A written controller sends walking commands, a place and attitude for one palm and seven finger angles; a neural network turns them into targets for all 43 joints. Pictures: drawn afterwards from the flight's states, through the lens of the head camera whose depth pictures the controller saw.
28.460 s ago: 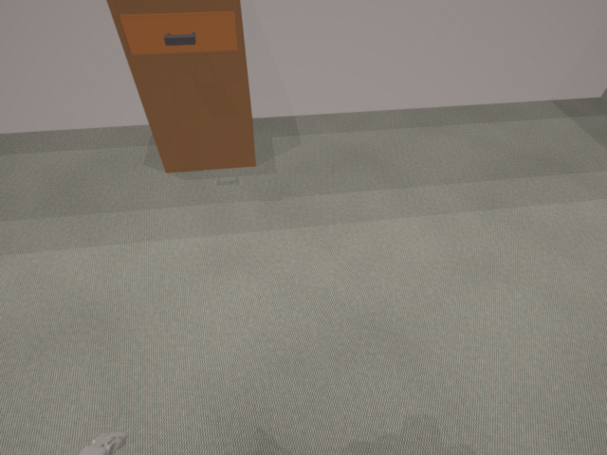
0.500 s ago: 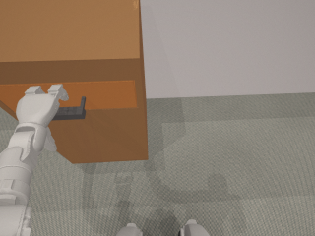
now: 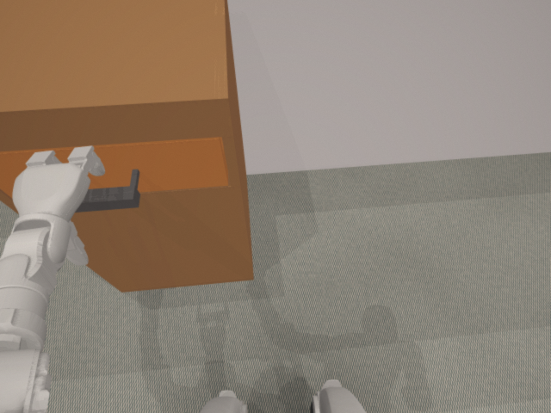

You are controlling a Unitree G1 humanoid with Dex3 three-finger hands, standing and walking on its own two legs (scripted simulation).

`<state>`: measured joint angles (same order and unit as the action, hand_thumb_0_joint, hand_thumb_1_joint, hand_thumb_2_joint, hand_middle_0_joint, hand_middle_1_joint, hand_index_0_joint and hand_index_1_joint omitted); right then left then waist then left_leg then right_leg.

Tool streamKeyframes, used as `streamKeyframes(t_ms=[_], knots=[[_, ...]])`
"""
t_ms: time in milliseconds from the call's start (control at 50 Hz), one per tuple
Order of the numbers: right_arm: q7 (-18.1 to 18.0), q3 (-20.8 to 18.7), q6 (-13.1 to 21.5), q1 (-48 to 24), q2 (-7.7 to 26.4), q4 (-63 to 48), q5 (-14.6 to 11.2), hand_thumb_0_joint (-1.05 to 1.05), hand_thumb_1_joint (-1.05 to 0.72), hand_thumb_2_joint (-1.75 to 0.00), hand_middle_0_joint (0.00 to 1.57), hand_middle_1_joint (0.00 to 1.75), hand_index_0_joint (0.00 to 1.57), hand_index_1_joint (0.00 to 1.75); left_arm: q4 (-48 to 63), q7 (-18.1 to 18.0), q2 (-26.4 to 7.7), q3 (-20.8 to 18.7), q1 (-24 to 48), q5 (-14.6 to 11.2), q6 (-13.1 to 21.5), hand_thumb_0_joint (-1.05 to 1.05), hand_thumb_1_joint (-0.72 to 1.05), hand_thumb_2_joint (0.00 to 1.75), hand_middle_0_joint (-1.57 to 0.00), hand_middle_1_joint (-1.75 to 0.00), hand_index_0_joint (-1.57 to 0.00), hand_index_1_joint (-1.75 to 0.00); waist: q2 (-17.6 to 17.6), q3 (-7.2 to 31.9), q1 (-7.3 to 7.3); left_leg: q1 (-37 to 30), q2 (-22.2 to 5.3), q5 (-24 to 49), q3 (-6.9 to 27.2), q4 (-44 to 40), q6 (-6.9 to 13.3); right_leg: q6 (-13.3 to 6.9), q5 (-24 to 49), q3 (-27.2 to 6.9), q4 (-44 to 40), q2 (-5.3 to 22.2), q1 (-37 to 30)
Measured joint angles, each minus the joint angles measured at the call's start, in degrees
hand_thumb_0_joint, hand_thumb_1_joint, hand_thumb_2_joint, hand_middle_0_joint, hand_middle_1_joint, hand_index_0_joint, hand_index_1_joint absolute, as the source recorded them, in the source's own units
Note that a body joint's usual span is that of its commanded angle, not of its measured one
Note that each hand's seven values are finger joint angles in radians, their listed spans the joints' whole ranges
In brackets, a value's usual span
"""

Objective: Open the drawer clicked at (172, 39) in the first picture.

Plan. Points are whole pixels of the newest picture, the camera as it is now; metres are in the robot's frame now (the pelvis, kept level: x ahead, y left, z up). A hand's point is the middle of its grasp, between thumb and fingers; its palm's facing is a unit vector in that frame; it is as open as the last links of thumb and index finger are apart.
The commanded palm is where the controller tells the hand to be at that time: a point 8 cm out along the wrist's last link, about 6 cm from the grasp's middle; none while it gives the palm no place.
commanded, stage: re-aim the fingers above the handle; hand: left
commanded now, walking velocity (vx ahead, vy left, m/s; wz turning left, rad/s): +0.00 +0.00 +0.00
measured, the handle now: (107, 187) +0.48 +0.31 -0.04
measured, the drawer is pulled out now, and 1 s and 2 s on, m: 0.00 0.00 0.00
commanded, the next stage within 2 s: lower the fingers behind the handle in 1.40 s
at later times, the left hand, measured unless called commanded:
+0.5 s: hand (63, 201) +0.42 +0.33 +0.02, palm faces -0.11 +0.03 -0.99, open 13.9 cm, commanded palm +0.40 +0.32 +0.07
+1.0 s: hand (65, 204) +0.41 +0.33 +0.02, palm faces -0.13 +0.02 -0.99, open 13.7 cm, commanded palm +0.39 +0.32 +0.07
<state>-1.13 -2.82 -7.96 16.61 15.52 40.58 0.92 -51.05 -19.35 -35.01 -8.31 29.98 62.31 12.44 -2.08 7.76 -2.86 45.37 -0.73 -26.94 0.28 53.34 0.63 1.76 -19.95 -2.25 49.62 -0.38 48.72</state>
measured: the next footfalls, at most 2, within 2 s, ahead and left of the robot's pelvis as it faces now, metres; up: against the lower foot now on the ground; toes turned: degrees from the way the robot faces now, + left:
none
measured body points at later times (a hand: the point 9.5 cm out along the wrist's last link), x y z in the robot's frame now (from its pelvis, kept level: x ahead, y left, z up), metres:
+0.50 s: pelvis +0.00 +0.00 +0.00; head +0.11 -0.01 +0.44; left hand +0.42 +0.33 +0.07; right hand +0.05 -0.28 -0.14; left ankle -0.02 +0.11 -0.69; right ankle +0.03 -0.14 -0.69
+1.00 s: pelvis +0.00 +0.00 +0.01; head +0.10 -0.02 +0.44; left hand +0.41 +0.32 +0.08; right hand +0.07 -0.27 -0.14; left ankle -0.02 +0.11 -0.69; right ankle +0.03 -0.14 -0.69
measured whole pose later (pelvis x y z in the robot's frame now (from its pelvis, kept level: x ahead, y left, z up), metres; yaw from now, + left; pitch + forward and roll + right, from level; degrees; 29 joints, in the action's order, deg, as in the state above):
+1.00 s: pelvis +0.00 +0.00 +0.01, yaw +0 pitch +19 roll -1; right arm -1.2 -1.7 -8.4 14.7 15.3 39.2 0.1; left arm -54.1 -15.9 -34.8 -6.7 32.2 60.3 4.8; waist -3.4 7.9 -2.1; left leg 44.0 -0.7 -26.0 -0.5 50.8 0.6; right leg 1.9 -19.2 -3.1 47.8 -0.4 48.0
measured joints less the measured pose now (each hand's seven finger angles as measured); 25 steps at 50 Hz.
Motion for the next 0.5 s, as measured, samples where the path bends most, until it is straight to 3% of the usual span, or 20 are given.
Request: streamKeyframes(t_ms=[120, 240, 380, 500], knots=[[-0.82, -0.70, 1.18, 0.05, 0.22, 0.28, -0.43, 0.00, -0.90, -0.90, 0.21, 0.30, 0.20, 0.30, -2.72, 1.13, -1.32, 2.60, 2.68, -0.23, -1.89, 0.00, -0.49, 0.30, -0.32, -1.20, -0.31, -1.20, -0.28, -0.59, 0.50, 1.34, 0.29, 0.64, 0.91, 0.28, -0.13, -0.06, 0.44, 0.87, -0.06, 0.33, 0.79], [-1.80, -0.88, 2.69, 0.36, -0.07, 0.53, -0.39, 0.00, -0.90, -0.90, 0.21, 0.30, 0.20, 0.30, -1.66, 2.32, 0.91, 6.18, 5.40, -0.56, -0.03, 0.00, -0.49, 0.30, -0.32, -1.20, -0.32, -1.20, -0.06, -0.03, -0.02, 1.40, 0.46, 0.82, 1.71, 0.23, -0.30, -0.26, 0.48, 1.66, -0.42, 0.53, 0.41], [-0.52, 0.88, 1.47, -1.06, 0.25, -0.31, 0.15, 0.00, -0.90, -0.90, 0.20, 0.30, 0.20, 0.30, -3.63, 0.06, 0.46, 1.46, 6.78, 0.43, -1.15, 0.00, -0.49, 0.30, -0.32, -1.20, -0.32, -1.20, 0.37, 0.32, -1.98, 1.93, -0.15, 0.28, 0.17, 0.60, -0.31, -0.24, 0.29, 0.15, 0.63, -0.17, 1.97], [-0.28, 0.63, 0.37, -0.17, 0.55, -0.74, -0.35, 0.00, -0.90, -0.90, 0.20, 0.30, 0.20, 0.30, -4.94, 1.91, -2.98, -0.85, 3.53, -0.37, -3.65, 0.01, -0.49, 0.30, -0.32, -1.20, -0.31, -1.20, -0.47, -0.33, -0.36, 1.20, -0.36, 0.55, -0.99, -0.82, -0.15, -0.02, 0.66, -0.99, -0.22, -0.44, 1.89]])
